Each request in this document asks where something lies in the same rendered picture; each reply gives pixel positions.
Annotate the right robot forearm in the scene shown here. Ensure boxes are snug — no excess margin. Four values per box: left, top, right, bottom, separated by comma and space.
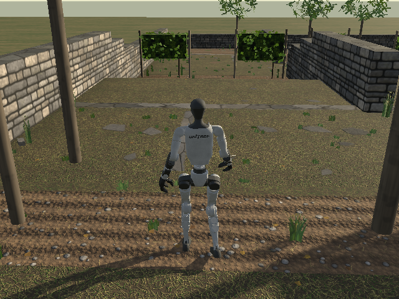
223, 149, 232, 166

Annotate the robot left shin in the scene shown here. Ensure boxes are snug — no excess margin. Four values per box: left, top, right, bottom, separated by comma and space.
181, 203, 190, 244

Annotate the right robot hand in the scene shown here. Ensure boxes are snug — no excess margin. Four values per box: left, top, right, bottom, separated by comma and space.
218, 161, 233, 171

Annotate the left robot forearm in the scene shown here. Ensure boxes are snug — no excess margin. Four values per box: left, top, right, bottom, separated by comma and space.
161, 152, 175, 179

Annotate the left robot hand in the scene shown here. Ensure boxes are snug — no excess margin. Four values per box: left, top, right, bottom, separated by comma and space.
159, 177, 173, 193

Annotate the robot head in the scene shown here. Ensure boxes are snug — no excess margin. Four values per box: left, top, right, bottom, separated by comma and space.
188, 98, 209, 129

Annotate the left robot upper arm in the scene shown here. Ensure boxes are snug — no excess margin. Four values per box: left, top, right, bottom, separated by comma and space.
169, 126, 186, 162

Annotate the right robot upper arm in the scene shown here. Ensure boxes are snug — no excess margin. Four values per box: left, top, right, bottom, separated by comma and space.
212, 125, 229, 158

